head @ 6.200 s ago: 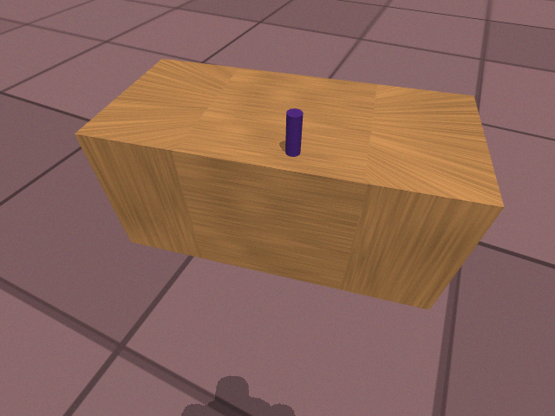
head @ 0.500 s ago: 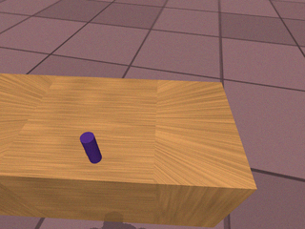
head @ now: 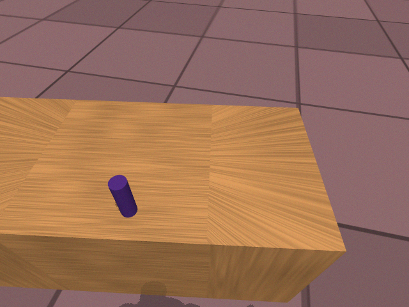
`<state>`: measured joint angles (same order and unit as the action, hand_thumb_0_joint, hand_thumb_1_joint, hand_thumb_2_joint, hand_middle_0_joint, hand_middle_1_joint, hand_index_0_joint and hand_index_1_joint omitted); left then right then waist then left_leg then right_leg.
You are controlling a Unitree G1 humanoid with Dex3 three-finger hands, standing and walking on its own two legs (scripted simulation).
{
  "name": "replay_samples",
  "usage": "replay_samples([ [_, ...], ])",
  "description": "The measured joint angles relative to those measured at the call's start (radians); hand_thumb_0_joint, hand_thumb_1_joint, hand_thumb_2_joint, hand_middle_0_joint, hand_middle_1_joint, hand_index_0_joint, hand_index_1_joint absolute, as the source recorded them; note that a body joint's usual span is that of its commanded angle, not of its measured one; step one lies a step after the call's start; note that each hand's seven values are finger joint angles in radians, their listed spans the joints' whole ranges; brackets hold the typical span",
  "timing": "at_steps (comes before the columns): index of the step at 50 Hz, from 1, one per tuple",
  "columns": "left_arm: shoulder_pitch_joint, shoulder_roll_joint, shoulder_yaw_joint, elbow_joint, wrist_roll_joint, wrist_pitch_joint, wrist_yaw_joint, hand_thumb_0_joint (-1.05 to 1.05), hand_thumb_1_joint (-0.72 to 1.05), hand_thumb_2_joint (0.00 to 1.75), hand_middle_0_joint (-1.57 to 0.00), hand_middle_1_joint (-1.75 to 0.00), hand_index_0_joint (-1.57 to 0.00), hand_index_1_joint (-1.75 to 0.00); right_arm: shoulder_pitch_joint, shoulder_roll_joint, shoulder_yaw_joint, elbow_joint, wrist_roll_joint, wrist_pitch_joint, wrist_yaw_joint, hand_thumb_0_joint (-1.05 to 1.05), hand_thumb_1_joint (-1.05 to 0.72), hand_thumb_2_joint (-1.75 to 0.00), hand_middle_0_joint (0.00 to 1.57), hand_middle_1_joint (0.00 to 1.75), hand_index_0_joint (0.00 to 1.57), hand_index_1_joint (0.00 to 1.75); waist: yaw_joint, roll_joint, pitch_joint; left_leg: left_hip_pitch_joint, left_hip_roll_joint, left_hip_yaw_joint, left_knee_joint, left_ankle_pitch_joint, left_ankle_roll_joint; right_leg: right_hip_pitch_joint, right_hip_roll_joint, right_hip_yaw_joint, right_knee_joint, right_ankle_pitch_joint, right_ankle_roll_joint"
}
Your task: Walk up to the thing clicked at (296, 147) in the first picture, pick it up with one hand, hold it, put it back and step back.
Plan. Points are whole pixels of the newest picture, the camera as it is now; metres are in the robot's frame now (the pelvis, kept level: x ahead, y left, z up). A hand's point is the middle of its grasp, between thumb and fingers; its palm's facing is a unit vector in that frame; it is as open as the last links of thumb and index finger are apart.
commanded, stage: go down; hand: left
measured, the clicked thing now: (123, 197) +0.43 +0.23 -0.11
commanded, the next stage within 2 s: rise first in 0.76 s
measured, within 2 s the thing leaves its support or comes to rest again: neither
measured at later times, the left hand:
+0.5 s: hand out of the picture +0.15 +0.27 -0.14, palm faces +0.25 -0.90 -0.35, open 15.9 cm
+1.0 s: hand (75, 306) +0.17 +0.28 -0.12, palm faces +0.31 -0.87 -0.39, open 17.5 cm
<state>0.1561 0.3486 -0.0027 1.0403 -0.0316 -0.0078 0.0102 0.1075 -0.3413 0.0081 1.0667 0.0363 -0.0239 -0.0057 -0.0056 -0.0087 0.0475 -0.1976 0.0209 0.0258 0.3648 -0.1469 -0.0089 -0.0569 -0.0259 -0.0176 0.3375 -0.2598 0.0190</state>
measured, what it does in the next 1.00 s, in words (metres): stands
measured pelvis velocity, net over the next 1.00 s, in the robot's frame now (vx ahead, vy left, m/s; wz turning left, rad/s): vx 0.00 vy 0.00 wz -0.01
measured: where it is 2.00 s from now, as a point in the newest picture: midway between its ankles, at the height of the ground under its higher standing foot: outside the picture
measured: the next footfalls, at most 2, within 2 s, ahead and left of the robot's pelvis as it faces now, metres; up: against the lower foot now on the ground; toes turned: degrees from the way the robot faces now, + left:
none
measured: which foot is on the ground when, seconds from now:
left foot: down 0.00-1.00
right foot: down 0.00-1.00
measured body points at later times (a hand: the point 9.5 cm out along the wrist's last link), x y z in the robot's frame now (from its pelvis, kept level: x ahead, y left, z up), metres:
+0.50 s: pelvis -0.01 +0.00 -0.03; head +0.04 +0.00 +0.42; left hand +0.14 +0.32 -0.11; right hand +0.13 -0.29 -0.12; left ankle +0.03 +0.12 -0.75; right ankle -0.05 -0.13 -0.75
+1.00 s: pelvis +0.00 +0.00 -0.05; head +0.04 +0.00 +0.40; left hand +0.15 +0.33 -0.09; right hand +0.15 -0.28 -0.11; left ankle +0.03 +0.12 -0.75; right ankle -0.05 -0.13 -0.75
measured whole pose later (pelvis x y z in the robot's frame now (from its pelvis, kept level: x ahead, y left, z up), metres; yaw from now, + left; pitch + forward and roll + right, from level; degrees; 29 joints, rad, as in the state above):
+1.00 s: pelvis +0.00 +0.00 -0.05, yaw +0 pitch +10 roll +0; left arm 0.29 0.29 0.29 0.44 -0.02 -0.08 0.08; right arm 0.34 -0.24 -0.10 0.37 0.01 0.00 -0.06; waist 0.00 -0.02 -0.09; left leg -0.65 0.04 0.02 0.83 -0.36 -0.02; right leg -0.52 -0.02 -0.01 0.85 -0.50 0.01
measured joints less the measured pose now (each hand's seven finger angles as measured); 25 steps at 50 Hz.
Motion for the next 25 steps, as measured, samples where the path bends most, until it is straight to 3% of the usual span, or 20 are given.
replay_samples([
  [4,-0.079,-0.028,0.031,-0.069,-0.024,-0.005,0.016,0.01,0.76,0.75,-0.12,-0.19,-0.12,-0.19,-0.053,0.016,-0.045,-0.091,0.034,-0.061,-0.025,0.00,-0.76,-0.75,0.13,0.20,0.13,0.19,-0.004,0.018,0.018,-0.109,0.006,-0.002,0.092,-0.023,0.002,-0.115,0.004,0.001,0.107,-0.031,0.000],
  [7,-0.136,-0.038,0.090,-0.103,-0.010,-0.021,0.010,0.01,0.63,0.61,-0.08,-0.13,-0.09,-0.14,-0.087,0.036,-0.086,-0.145,0.014,-0.075,-0.023,0.00,-0.61,-0.60,0.10,0.14,0.10,0.14,-0.004,0.022,-0.014,-0.216,0.012,-0.005,0.170,-0.045,0.002,-0.224,0.009,0.002,0.193,-0.058,-0.002],
  [10,-0.124,-0.044,0.142,-0.179,-0.010,-0.025,0.006,0.01,0.50,0.47,-0.07,-0.10,-0.07,-0.10,-0.050,0.057,-0.117,-0.228,0.001,-0.067,-0.013,0.00,-0.42,-0.45,0.08,0.11,0.08,0.11,-0.001,0.015,-0.043,-0.256,0.014,-0.004,0.201,-0.058,0.002,-0.268,0.010,0.004,0.231,-0.075,-0.003],
  [18,-0.012,-0.049,0.225,-0.319,-0.030,-0.028,-0.001,0.00,0.14,0.23,-0.06,-0.07,-0.07,-0.06,0.061,0.068,-0.127,-0.352,-0.005,-0.006,-0.010,0.00,0.00,-0.21,0.06,0.06,0.06,0.06,0.000,0.003,-0.088,-0.320,0.018,0.001,0.280,-0.102,-0.001,-0.336,0.012,0.011,0.315,-0.120,-0.005],
  [25,0.035,-0.054,0.245,-0.374,-0.011,-0.052,0.039,0.00,-0.22,0.12,-0.07,-0.07,-0.07,-0.06,0.099,0.082,-0.123,-0.417,-0.024,-0.004,-0.043,0.00,0.24,-0.12,0.05,0.05,0.06,0.05,0.003,0.003,-0.076,-0.355,0.017,0.000,0.326,-0.124,-0.002,-0.372,0.010,0.012,0.365,-0.146,-0.005],
])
